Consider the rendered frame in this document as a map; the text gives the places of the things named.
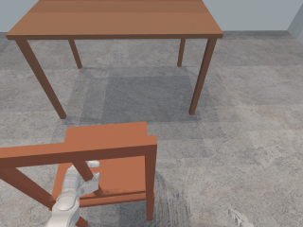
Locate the robot left hand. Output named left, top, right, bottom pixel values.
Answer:
left=62, top=160, right=100, bottom=197

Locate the table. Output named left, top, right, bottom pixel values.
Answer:
left=6, top=0, right=223, bottom=119

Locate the robot right hand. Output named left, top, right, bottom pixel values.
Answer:
left=228, top=208, right=254, bottom=227

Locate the chair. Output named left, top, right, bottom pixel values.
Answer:
left=0, top=121, right=157, bottom=227

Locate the left robot forearm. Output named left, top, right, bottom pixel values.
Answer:
left=45, top=190, right=80, bottom=227

